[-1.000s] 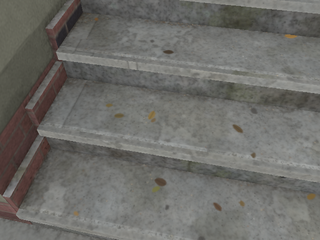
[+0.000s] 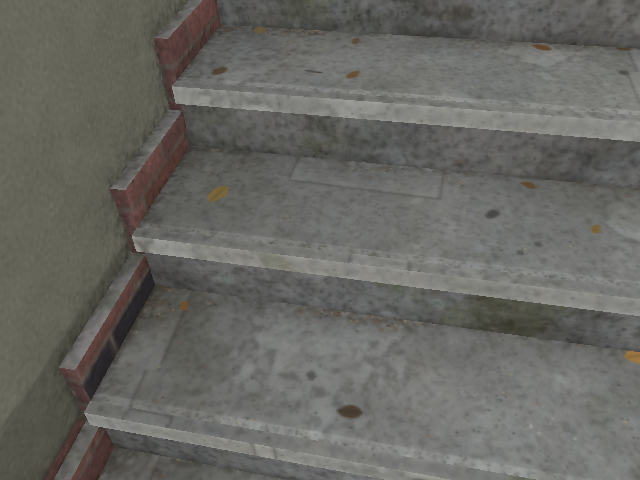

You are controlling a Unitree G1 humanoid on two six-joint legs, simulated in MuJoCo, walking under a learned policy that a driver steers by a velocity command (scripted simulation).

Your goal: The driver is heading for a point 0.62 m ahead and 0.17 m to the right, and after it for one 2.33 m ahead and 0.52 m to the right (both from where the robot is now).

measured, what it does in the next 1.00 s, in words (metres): climbs, turning right: left foot 0.16 m higher, then right foot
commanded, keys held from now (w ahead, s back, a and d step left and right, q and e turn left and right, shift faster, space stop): w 0.04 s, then no key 0.10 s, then e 0.86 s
